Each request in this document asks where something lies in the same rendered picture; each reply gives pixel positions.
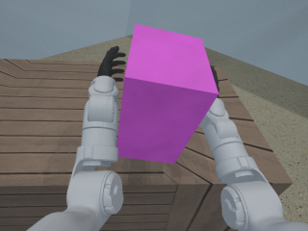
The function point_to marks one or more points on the right robot forearm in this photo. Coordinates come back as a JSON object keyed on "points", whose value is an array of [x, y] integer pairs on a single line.
{"points": [[233, 163]]}

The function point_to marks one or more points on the pedestal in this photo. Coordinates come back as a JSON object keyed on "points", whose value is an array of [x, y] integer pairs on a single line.
{"points": [[42, 106]]}

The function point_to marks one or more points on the robot left upper arm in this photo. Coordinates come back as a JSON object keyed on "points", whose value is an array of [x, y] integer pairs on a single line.
{"points": [[92, 197]]}

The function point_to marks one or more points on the carton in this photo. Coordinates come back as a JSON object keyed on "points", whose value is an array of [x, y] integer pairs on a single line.
{"points": [[168, 88]]}

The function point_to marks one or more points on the robot right upper arm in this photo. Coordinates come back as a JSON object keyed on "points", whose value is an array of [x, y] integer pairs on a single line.
{"points": [[254, 206]]}

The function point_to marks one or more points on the left robot forearm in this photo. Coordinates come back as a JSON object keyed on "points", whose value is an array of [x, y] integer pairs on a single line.
{"points": [[100, 126]]}

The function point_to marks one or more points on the left robot hand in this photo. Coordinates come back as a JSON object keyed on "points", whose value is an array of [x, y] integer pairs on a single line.
{"points": [[105, 69]]}

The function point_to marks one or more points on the right robot hand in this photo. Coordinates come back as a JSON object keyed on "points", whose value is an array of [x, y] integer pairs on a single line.
{"points": [[215, 78]]}

